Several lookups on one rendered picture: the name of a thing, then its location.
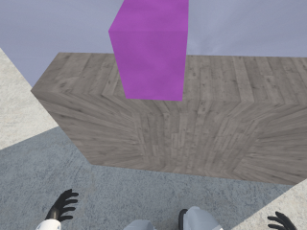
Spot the right robot hand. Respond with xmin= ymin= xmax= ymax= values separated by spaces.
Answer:
xmin=267 ymin=211 xmax=297 ymax=230

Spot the pedestal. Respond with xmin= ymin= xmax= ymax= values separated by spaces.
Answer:
xmin=31 ymin=52 xmax=307 ymax=186

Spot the right robot foot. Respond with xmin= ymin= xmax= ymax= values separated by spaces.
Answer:
xmin=178 ymin=209 xmax=188 ymax=230

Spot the right robot thigh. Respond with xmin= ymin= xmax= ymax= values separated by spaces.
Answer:
xmin=183 ymin=209 xmax=224 ymax=230

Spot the left robot hand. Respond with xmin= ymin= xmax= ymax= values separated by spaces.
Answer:
xmin=45 ymin=189 xmax=79 ymax=222

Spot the carton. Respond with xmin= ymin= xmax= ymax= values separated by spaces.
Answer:
xmin=108 ymin=0 xmax=189 ymax=102

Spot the robot left forearm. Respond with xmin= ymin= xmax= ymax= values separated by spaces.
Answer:
xmin=36 ymin=218 xmax=61 ymax=230

